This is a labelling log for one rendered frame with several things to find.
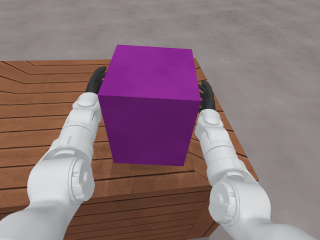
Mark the left robot hand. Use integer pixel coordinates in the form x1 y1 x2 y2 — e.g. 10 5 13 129
85 66 107 95

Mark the right robot forearm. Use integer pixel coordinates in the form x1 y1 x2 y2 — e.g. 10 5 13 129
194 109 271 211

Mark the robot right upper arm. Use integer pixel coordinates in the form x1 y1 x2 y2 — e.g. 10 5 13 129
208 179 317 240

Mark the carton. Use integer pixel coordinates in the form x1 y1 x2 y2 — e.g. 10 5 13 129
97 44 201 167

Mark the left robot forearm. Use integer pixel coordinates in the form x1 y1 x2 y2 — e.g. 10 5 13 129
27 92 102 200

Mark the pedestal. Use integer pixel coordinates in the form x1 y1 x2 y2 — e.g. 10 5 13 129
0 58 259 240

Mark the robot left upper arm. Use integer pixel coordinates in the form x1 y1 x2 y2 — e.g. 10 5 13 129
0 157 95 240

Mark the right robot hand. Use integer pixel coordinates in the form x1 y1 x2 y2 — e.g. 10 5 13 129
198 80 216 113

